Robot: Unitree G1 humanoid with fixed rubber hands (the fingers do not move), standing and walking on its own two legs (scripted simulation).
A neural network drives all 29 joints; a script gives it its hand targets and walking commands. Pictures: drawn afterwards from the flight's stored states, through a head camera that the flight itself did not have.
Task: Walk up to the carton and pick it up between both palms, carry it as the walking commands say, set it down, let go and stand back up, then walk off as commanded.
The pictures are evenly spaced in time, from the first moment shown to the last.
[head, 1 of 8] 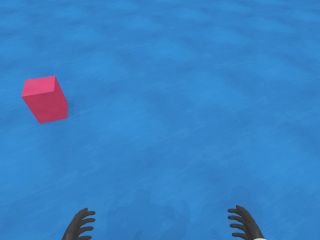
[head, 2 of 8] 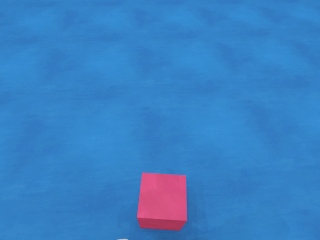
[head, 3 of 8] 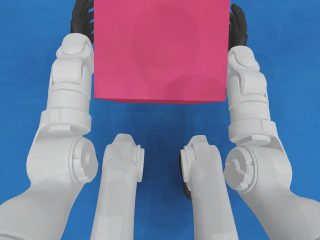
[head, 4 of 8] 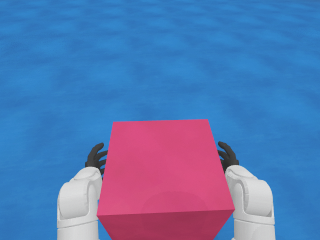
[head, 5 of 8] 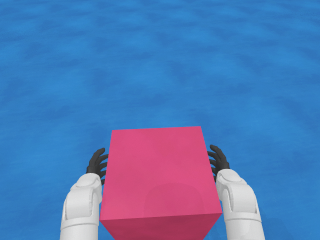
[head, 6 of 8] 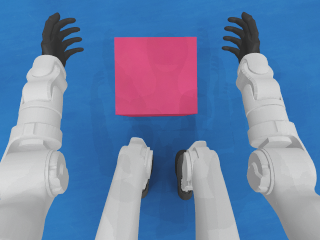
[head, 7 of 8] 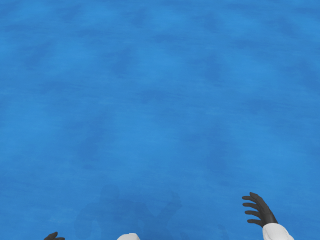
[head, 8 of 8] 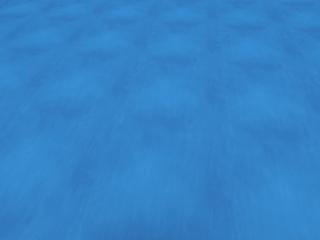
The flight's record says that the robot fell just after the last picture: no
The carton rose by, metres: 0.65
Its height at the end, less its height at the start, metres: +0.00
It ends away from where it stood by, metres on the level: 2.05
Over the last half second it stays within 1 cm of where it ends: yes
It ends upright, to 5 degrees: yes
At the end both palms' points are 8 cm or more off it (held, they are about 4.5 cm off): yes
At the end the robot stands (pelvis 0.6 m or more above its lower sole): yes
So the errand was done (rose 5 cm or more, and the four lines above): yes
